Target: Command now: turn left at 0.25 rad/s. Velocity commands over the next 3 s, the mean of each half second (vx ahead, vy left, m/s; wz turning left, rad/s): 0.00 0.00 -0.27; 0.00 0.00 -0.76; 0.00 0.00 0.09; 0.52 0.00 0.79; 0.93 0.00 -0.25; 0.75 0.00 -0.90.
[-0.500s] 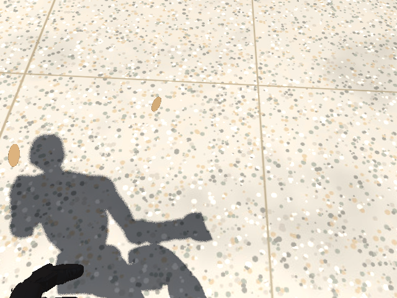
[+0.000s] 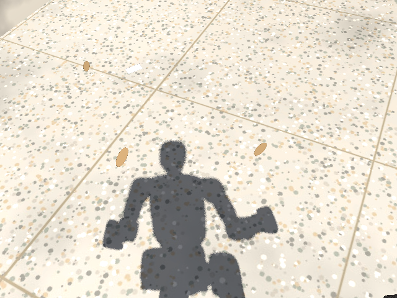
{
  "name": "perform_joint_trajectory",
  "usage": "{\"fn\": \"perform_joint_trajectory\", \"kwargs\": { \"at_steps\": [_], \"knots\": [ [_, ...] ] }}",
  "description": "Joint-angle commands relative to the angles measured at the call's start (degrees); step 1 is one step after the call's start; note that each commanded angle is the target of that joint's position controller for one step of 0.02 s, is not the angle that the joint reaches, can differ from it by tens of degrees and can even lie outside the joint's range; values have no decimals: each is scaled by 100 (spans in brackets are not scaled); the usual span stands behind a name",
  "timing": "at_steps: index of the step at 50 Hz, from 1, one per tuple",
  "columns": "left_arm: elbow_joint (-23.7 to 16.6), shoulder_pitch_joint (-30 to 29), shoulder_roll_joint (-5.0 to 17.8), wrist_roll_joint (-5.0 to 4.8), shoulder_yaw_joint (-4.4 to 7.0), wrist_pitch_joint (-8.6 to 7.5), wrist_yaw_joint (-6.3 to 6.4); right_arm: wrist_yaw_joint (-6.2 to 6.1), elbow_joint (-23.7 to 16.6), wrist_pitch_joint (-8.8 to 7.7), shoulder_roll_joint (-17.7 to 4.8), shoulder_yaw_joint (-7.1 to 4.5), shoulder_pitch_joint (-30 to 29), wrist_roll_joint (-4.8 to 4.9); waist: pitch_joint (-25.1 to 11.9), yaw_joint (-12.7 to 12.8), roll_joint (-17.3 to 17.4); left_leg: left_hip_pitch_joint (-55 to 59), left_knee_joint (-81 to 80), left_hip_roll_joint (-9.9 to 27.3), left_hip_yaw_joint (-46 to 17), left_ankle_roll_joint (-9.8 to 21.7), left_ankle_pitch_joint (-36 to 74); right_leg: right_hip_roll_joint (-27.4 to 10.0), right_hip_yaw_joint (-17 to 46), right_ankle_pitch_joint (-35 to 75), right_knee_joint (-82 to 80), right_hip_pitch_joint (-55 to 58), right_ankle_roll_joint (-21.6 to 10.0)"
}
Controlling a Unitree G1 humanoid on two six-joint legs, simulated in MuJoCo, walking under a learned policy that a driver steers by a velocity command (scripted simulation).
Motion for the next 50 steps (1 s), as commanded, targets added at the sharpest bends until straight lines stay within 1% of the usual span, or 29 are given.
{"fn": "perform_joint_trajectory", "kwargs": {
  "at_steps": [1,3,5,6,7,8,9,10,11,12,14,15,17,20,23,25,26,27,28,29,30,31,32,34,39,42,47,49,50],
  "knots": [
    [-380,-290,759,-1,141,10,44,6,-367,-108,-132,-2,-44,6,-674,-88,-1102,-21,-872,357,412,-123,5,-1063,1085,1165,-833,905,-1077],
    [-322,-171,879,-11,176,64,29,27,-337,-132,-23,62,-117,3,-776,19,-1378,540,-1904,513,694,-97,-158,-1084,1011,1237,-800,915,-1117],
    [-262,-2,955,-46,186,99,20,24,-195,-145,-139,22,7,48,-844,64,-1425,935,-2794,499,830,-35,261,-1195,1121,1402,-673,980,-1149],
    [-240,-16,921,-89,161,104,17,26,-72,-151,-117,14,196,40,-861,-54,-1362,1295,-3522,469,895,48,812,-1178,1082,1470,-557,896,-1077],
    [-167,95,706,-123,73,76,-9,24,55,-161,37,55,330,-26,-828,-141,-1236,1913,-4447,473,822,177,1446,-1061,1080,1431,-527,553,-906],
    [-94,304,646,-137,42,7,-50,2,29,-168,-138,36,351,-103,-869,-105,-993,2576,-4512,736,514,366,1983,-957,1052,1163,-493,69,-585],
    [-166,283,567,-23,3,-91,-123,-63,-35,-149,-537,-45,499,-194,-1047,-77,-199,3096,-4204,1481,-60,623,3137,-619,738,561,46,-446,-253],
    [-346,54,516,-113,10,-148,-132,-45,146,-125,-818,-151,448,-259,-875,-11,1050,2248,-4166,1868,-277,1127,2674,-129,45,-710,248,-579,13],
    [-357,-168,846,-116,85,-143,-119,-37,4,-154,-591,-123,206,-251,-617,-172,868,2027,-4360,1940,-319,1333,2441,-109,-97,-844,685,-611,180],
    [-409,-287,964,-167,164,-119,-115,-70,20,-167,-598,-148,227,-233,-459,-262,933,2058,-4375,2017,-360,1390,2500,-30,-236,-949,1176,-944,202],
    [-442,-182,890,-178,224,7,-96,-146,10,-237,-559,-156,299,-191,-379,-360,1045,2241,-4341,2531,-571,1686,3702,-178,-207,-1986,2560,-1576,288],
    [-442,-70,811,-196,248,75,-104,-176,18,-268,-461,-126,313,-179,-395,-304,869,2295,-4282,2670,-484,1785,4305,-277,-118,-2215,3170,-1778,345],
    [-468,43,610,-229,217,200,-117,-183,6,-284,-405,-146,56,-119,-356,-202,682,2318,-4287,2514,21,1684,4323,-449,-178,-1914,3243,-1912,460],
    [-656,-91,489,-219,157,279,-228,-167,-15,-237,-476,-214,-194,-104,-468,-255,679,2133,-4217,2289,689,1526,4037,-523,-519,-1332,2447,-1362,492],
    [-830,1,651,-233,226,315,-341,-119,50,-228,-628,-301,-105,-17,-708,-283,692,2208,-3886,2443,933,1403,3996,-367,-841,-1009,1587,-822,308],
    [-774,430,729,-214,327,356,-318,-66,98,-276,-567,-305,-160,113,-819,-25,516,1866,-3192,2351,1319,1057,3533,-104,-1024,-252,609,0,45],
    [-711,789,1022,-170,470,345,-218,-17,226,-323,-384,-273,183,82,-929,78,-125,1299,-2185,1982,1729,660,2813,-56,-577,689,-18,843,-227],
    [-855,1001,2002,-149,702,285,-86,-9,-88,-346,28,-133,88,-223,-876,-21,-2086,-774,-172,1089,1988,-3,-499,-1618,2050,3394,-333,2005,-1105],
    [-997,1058,2029,98,635,101,-179,-48,-333,-390,-54,-102,-547,-237,-1479,297,-1919,-1502,865,429,725,-74,-1551,-2364,3497,3359,-667,1996,-2223],
    [-983,949,1758,109,558,-29,-220,-71,-323,-405,-282,-148,-764,-111,-1352,347,-1195,-1627,1130,586,366,30,-1238,-2214,3049,2727,-784,1949,-2130],
    [-931,753,1566,-5,509,-85,-173,-97,-282,-423,-328,-164,-791,-79,-1058,182,-907,-1659,953,676,309,148,-736,-1876,2623,2209,-751,1754,-1811],
    [-963,471,1408,-138,461,-51,-104,-141,-170,-425,-377,-190,-705,-124,-905,32,-590,-1622,610,782,269,171,-264,-1618,2309,1877,-734,1564,-1516],
    [-1034,161,1314,-204,409,11,-32,-160,-133,-414,-451,-226,-638,-150,-836,-129,-632,-1341,257,805,243,157,94,-1403,2052,1797,-747,1241,-1342],
    [-1129,2,1297,-141,392,106,74,-93,-6,-415,-309,-198,-483,-138,-931,-234,-719,-912,-20,583,339,57,565,-1125,1853,1899,-755,944,-1252],
    [-1163,71,1397,-173,451,212,191,-50,128,-420,-114,-116,-562,-84,-922,-156,-804,-638,-1372,264,231,-113,981,-863,2154,1004,-705,799,-1146],
    [-1211,-33,1340,-131,432,253,188,-9,221,-433,-174,-123,-533,-61,-923,-94,-1021,-314,-1855,280,236,-111,1107,-814,2294,582,-601,612,-1067],
    [-1193,-53,1192,-64,316,292,75,87,208,-529,-236,-122,-526,-47,-964,60,-1206,384,-2513,397,399,63,835,-877,2607,1417,-252,570,-1131],
    [-1201,-209,1130,-109,268,301,54,132,266,-582,-231,-136,-304,-47,-923,-104,-1167,908,-3392,437,497,211,1267,-758,2664,1536,-76,530,-1033],
    [-1183,-212,1053,-133,233,297,57,141,307,-604,-229,-140,-183,-77,-880,-198,-1060,1365,-4063,541,473,317,1978,-611,2605,1183,6,378,-856]
  ]
}}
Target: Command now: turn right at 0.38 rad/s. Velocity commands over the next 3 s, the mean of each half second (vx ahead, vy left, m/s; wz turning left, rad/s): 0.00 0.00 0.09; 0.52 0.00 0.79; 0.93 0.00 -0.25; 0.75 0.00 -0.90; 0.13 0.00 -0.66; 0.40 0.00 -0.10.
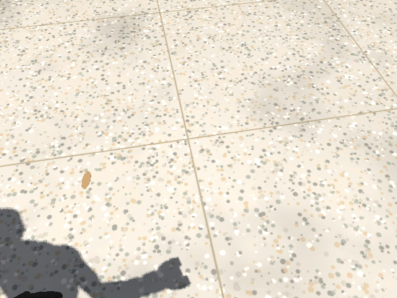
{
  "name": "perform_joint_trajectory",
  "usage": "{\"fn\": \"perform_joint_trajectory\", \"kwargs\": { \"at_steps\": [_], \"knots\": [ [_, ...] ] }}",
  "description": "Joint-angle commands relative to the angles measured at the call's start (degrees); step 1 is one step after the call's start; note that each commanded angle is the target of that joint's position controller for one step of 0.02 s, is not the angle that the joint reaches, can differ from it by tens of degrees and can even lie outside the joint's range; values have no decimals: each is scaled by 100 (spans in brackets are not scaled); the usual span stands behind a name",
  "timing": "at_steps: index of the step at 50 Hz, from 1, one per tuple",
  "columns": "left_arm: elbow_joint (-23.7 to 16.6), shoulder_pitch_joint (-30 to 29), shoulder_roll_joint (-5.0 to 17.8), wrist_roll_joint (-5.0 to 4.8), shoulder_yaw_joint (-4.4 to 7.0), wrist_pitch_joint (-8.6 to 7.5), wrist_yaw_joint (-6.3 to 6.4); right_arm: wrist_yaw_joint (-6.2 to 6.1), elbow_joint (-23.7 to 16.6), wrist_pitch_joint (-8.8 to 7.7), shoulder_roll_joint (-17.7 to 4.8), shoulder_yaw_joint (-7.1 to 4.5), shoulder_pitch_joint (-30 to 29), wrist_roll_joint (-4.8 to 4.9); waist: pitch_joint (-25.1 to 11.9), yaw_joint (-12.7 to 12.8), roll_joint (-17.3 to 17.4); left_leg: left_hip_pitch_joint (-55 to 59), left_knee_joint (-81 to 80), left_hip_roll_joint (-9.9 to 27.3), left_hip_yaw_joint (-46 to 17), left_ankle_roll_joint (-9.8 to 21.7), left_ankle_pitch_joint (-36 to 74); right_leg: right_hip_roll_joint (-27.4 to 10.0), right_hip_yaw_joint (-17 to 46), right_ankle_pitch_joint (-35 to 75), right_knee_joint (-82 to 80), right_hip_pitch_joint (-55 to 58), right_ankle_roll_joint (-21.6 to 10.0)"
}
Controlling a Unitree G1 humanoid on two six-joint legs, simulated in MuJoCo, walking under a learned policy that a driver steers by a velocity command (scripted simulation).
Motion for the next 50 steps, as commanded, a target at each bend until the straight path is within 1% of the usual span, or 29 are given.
{"fn": "perform_joint_trajectory", "kwargs": {
  "at_steps": [1,2,3,4,5,7,11,12,15,16,17,18,19,20,21,23,27,30,33,35,36,37,38,39,40,41,43,45,50],
  "knots": [
    [-300,168,513,36,98,-84,-9,9,-498,-164,-695,-154,-100,-118,-748,73,-260,1110,-1251,833,-650,400,1360,-1081,1098,538,-120,223,-351],
    [-282,590,386,92,54,-134,-20,-26,-579,-121,-1085,-197,-346,-206,-613,493,1059,1299,-1386,1706,-1647,1032,2510,-265,144,-1215,737,-335,36],
    [-330,291,686,98,141,-172,13,-19,-486,-126,-812,-137,-98,-278,-508,198,1473,1018,-1609,2318,-2480,1870,2481,-178,-306,-2193,1619,-725,370],
    [-273,204,1005,60,257,-177,42,-21,-477,-137,-737,-110,-50,-184,-451,80,1120,1016,-1566,2326,-2410,1993,2143,-370,-355,-2141,2465,-898,550],
    [-186,165,974,34,283,-153,48,-50,-445,-118,-702,-99,-50,-103,-462,62,864,1079,-1494,2058,-2054,1798,1814,-404,-365,-1897,2865,-1007,653],
    [-47,247,628,20,208,-76,48,-84,-426,-86,-587,-34,-155,-3,-399,61,744,1124,-1398,1702,-1478,1510,1649,-490,-368,-1541,3019,-1053,808],
    [4,60,-77,51,-54,-116,-17,-78,-312,52,-388,52,-102,-47,-552,-42,1100,1123,-1275,1113,-718,1320,2007,-814,-1097,-1355,1061,-161,882],
    [2,-31,-97,58,-53,-137,-21,-60,-267,96,-478,27,59,-12,-533,-140,1225,1200,-1224,1074,-851,1343,2015,-760,-1216,-1315,505,-2,885],
    [217,338,295,-5,124,-186,21,-55,-325,187,-1022,-149,140,184,-474,-10,1193,1176,-1036,1099,-1419,1319,2144,-454,-1422,12,-1058,528,643],
    [236,460,466,9,180,-204,43,-68,-358,166,-1030,-162,145,224,-568,27,1025,890,-984,1085,-1540,1171,1962,-614,-1259,301,-1195,946,465],
    [227,689,657,66,233,-206,89,-62,-426,112,-891,-125,47,199,-742,117,680,300,-707,961,-1432,942,1597,-1101,-1005,882,-1003,1566,253],
    [359,749,1051,152,355,-170,108,-52,-583,59,-593,-65,-59,204,-644,-9,-607,-471,-108,369,-540,574,634,-1695,-535,1267,-873,1599,-198],
    [318,735,942,222,358,-154,97,-37,-574,34,-573,-48,-85,196,-537,146,-1186,-944,615,13,48,297,-564,-2346,64,1784,-1202,1602,-731],
    [208,555,701,286,285,-180,130,-19,-575,46,-689,-117,-81,178,-494,209,-1315,-1323,1748,82,225,141,-1821,-2929,435,2460,-1339,1604,-1140],
    [132,450,533,292,216,-223,166,-17,-514,103,-785,-206,20,187,-452,163,-1017,-1526,2736,215,180,27,-2116,-3066,359,3032,-1339,1564,-1274],
    [115,10,441,124,196,-308,192,-16,-470,280,-558,-186,216,185,-250,-71,-709,-1754,2959,531,134,-140,-1573,-2748,-419,3170,-1223,1539,-971],
    [192,51,601,110,291,-261,196,137,-760,377,-318,-67,-103,195,-281,150,-824,-1372,2051,682,608,-267,-826,-2472,-1325,2998,-1227,1535,-854],
    [279,400,912,-34,400,-380,56,274,-985,389,-436,-52,-259,238,-422,345,-827,-773,1343,743,879,46,-832,-2721,-1261,-366,-1886,1292,-789],
    [324,240,992,-109,429,-548,-105,288,-894,319,-572,-104,89,233,-123,69,-701,-168,660,605,1213,451,-976,-2789,-1431,-1652,-1941,951,-615],
    [339,75,769,-84,362,-589,-143,227,-442,254,-663,-205,1082,236,-211,-443,-219,1341,45,175,1625,733,-763,-2412,-2188,-1271,-814,192,-337],
    [232,-125,426,-2,245,-631,-155,167,-82,213,-1063,-410,2234,278,-450,-965,636,2773,-277,296,851,1125,-1046,-1939,-2733,-389,1322,-854,-36],
    [-426,-706,-94,97,80,-769,-119,151,-154,25,-2037,-582,2687,235,-291,-980,2308,3670,-1636,1781,-3257,2319,-2466,-779,-2329,-2000,3843,-3568,458],
    [-648,-1143,234,-134,83,-1007,-169,236,-409,-199,-1558,-420,2364,195,-359,-1046,1303,3668,-2490,2392,-4652,2783,-3524,-785,-964,-1751,4460,-4544,312],
    [-464,-1155,315,575,40,-813,-271,184,-357,29,-1421,-347,1893,-256,110,-872,953,3053,-2452,2301,-3818,2271,-3105,-1261,-1162,-1233,4333,-4581,276],
    [-263,-751,462,561,78,-777,-336,161,-389,70,-1192,-269,1774,-271,272,-604,466,2523,-2315,1994,-3050,2046,-2521,-1409,-1234,-712,3925,-3995,284],
    [-131,-501,491,554,78,-739,-378,134,-368,51,-1090,-203,1594,-185,366,-361,332,2006,-2321,1616,-2469,1855,-1971,-1491,-1276,-373,3464,-3404,381],
    [22,-307,487,513,44,-571,-432,111,-318,-49,-957,-107,1424,-94,358,-197,609,1364,-2558,1122,-1862,1747,-1364,-1409,-1449,103,3086,-2663,579],
    [12,-463,426,426,-18,-471,-437,121,-167,-137,-990,-109,1553,-71,428,-171,488,1300,-2673,970,-1582,1790,-861,-1335,-1581,410,2552,-2629,678],
    [-145,-1397,118,302,-201,-536,-502,82,268,-280,-877,-52,2059,-9,528,-606,665,1579,-2824,964,-1151,1633,765,-1112,-1886,1536,626,-2063,492]
  ]
}}
Over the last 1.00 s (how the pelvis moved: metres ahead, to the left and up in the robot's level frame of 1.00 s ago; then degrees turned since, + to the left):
0.03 -0.02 0.00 -36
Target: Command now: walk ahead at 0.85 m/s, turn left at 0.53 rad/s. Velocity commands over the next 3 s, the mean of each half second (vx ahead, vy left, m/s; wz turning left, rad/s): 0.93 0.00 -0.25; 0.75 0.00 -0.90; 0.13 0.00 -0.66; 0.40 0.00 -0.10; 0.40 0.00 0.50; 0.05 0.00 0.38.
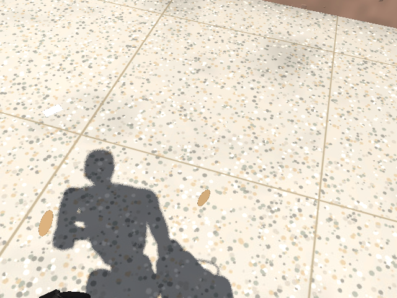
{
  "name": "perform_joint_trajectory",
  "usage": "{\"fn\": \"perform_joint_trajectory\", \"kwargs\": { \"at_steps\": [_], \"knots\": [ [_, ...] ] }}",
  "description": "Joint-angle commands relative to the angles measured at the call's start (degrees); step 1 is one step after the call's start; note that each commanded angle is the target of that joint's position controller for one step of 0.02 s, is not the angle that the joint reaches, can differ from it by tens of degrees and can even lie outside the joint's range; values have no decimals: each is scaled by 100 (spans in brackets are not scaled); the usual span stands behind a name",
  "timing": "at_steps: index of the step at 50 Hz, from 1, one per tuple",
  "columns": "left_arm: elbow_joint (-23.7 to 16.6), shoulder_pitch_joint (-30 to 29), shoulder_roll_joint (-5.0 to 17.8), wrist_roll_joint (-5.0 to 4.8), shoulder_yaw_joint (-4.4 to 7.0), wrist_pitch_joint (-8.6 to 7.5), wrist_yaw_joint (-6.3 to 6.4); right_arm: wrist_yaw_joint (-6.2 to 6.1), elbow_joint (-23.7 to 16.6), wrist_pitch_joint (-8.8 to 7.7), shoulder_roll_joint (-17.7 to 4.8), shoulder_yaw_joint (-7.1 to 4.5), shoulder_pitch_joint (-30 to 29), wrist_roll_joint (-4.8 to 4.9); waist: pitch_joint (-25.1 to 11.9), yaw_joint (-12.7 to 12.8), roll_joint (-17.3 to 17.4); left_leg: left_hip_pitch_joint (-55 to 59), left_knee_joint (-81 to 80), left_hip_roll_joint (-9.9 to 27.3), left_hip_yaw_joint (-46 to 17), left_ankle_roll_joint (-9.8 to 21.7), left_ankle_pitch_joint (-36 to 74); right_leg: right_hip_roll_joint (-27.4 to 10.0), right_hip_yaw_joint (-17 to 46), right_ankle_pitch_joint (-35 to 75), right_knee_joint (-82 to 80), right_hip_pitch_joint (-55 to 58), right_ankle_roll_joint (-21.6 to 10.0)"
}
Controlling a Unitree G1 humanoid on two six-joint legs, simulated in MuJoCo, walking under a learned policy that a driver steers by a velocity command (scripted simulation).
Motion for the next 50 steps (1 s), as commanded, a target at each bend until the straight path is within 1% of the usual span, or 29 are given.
{"fn": "perform_joint_trajectory", "kwargs": {
  "at_steps": [1,3,5,7,8,9,10,12,14,16,20,25,27,28,29,30,31,32,33,36,38,40,42,43,46,47,48,49,50],
  "knots": [
    [-645,-1272,346,-64,32,-123,-31,-73,-138,-195,-999,-235,-94,56,708,-132,855,-605,-973,1287,-920,762,1703,193,-307,629,-919,275,-203],
    [-651,-1196,465,-64,62,-149,-8,-111,-15,-218,-1123,-240,-179,55,659,-4,827,-278,-847,1447,-796,637,2718,282,-358,472,-1259,671,-461],
    [-411,-400,651,-103,151,-144,106,-125,108,-240,-1336,-264,-287,-15,162,394,969,83,-15,1437,-352,425,5509,709,-645,-145,-1280,1730,-754],
    [278,1925,942,-170,324,-122,299,-157,190,-155,-1363,-281,-551,-195,-893,1545,903,-408,2699,1247,160,260,6772,910,-740,-904,-1183,3953,-1026],
    [501,2871,1418,-74,471,-138,391,-147,83,-176,-891,-148,-411,-165,-1488,1767,38,-1900,4989,778,433,134,5022,-97,767,-2926,-1299,5415,-1338],
    [626,2868,1788,-14,544,-166,326,-12,-139,-275,-218,19,-183,-65,-1668,1254,-1692,-3653,6626,-365,206,-88,-23,-1246,4492,-4817,-2784,5904,-2043],
    [584,2023,1206,-146,430,-150,211,-21,-265,-347,-560,22,-792,-199,-760,1004,-1098,-4425,6795,-52,-22,56,-5,-1191,5522,-4502,-3477,5276,-2010],
    [589,1692,848,-185,397,-205,166,10,-368,-412,-800,47,-1509,-258,-233,851,194,-4185,6229,529,25,36,621,-892,3934,-3087,-3326,4144,-2002],
    [858,1773,538,-151,263,-248,215,41,-568,-328,-605,131,-1702,-392,187,466,66,-3912,5538,739,61,-201,402,-422,3177,-2412,-3444,3198,-1926],
    [967,1884,619,-208,272,-334,250,68,-707,-211,-469,223,-1886,-452,454,333,-68,-3951,4929,877,188,-434,132,-236,2846,-2173,-3652,2698,-2056],
    [853,1815,851,-237,398,-407,281,185,-1247,-212,-359,400,-3227,-271,858,566,-35,-3328,2838,871,632,-819,1399,57,2317,-1388,-4219,1657,-1908],
    [941,2094,1100,-360,518,-415,254,109,-1297,-236,-547,311,-3383,-163,350,759,12,-2092,1670,570,702,-752,2208,-64,2264,818,-3594,2507,-1454],
    [991,2134,1276,-307,556,-388,268,-29,-1024,-276,-848,132,-2449,-174,-382,319,178,-900,1467,275,817,-615,1266,116,2041,2520,-2015,2878,-1218],
    [964,1966,1325,-297,572,-410,235,-139,-802,-299,-1054,8,-1476,-195,-918,-219,271,357,1569,544,660,-511,957,401,1862,2398,-626,2328,-1087],
    [803,1816,803,-286,435,-486,244,-286,-673,-310,-1536,-189,-167,-316,-1740,-722,824,1643,1406,1877,-659,-312,-1171,723,1426,768,1271,1500,-1050],
    [501,2248,-13,-526,222,-463,276,-294,-655,-250,-1923,-267,-224,-471,-2236,-219,2246,2340,167,3388,-3624,87,-2998,1146,829,-2511,2837,-10,-939],
    [497,1968,366,-390,214,-357,306,-286,-657,-193,-1586,-288,-777,-337,-1642,-45,1944,1642,-182,3198,-4117,255,-3374,650,643,-1840,3331,-610,-1029],
    [523,1453,588,-270,273,-279,273,-257,-725,-192,-982,-165,-1200,-291,-875,-46,1172,936,-48,2870,-2913,163,-2531,351,512,-1348,3200,-706,-1029],
    [524,1187,558,-214,278,-229,195,-216,-632,-207,-706,-100,-1298,-290,-437,24,709,342,-25,2590,-1918,95,-1220,159,489,-1101,2949,-551,-982],
    [309,754,206,-97,211,-2,1,-175,-191,-326,-371,-10,-927,-177,75,243,927,-296,-134,2140,-300,-179,801,-125,398,-1011,2719,-494,-895],
    [23,347,87,-81,151,101,-31,-123,-49,-406,-224,28,-928,-74,309,414,795,-406,-64,2136,492,-197,3288,-96,175,-912,2568,-721,-800],
    [-278,-4,6,-77,63,70,-72,-129,-27,-448,-296,15,-1215,-35,469,615,841,-793,-130,1893,1300,-265,4606,63,-140,-371,1565,-408,-742],
    [-352,-197,3,-89,-14,31,-189,-166,-49,-468,-439,-15,-1556,4,548,741,704,-1335,-168,1506,2017,-398,4538,310,-594,586,-79,688,-758],
    [-274,149,206,-649,113,-140,-130,-346,-415,-418,-1181,-250,-2035,175,385,799,867,-1315,90,1344,2041,-441,5007,456,-595,898,-459,1225,-613],
    [-157,969,840,-485,373,-133,-138,-530,-552,-320,-1638,-436,-1893,231,-442,1297,898,-1065,1629,1627,1881,-567,6814,944,-694,786,-866,2880,-866],
    [33,1786,1180,-446,559,-53,-69,-501,-612,-287,-1514,-419,-1892,278,-841,1633,763,-1377,2830,1560,1781,-617,6268,983,-446,1095,-1018,3948,-1111],
    [175,2042,1308,-475,637,25,58,-411,-579,-296,-974,-283,-1638,258,-738,1526,-32,-2418,4337,1092,1671,-836,2440,771,52,1670,-1380,4990,-1336],
    [-74,1737,1655,-399,653,69,217,-283,-709,-331,-329,-72,-1391,-92,-735,1111,-1602,-3690,6848,175,1626,-1036,-1803,14,1277,4500,-1026,5652,-1892],
    [-540,1418,1862,-43,602,-78,165,-201,-979,-406,-642,-8,-418,12,-2524,717,-1318,-4641,8122,-98,155,-1097,-1900,-1516,4162,3769,-1708,6785,-3300]
  ]
}}
Over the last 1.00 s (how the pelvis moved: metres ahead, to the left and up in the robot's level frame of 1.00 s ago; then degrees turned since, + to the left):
0.15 0.13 0.00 32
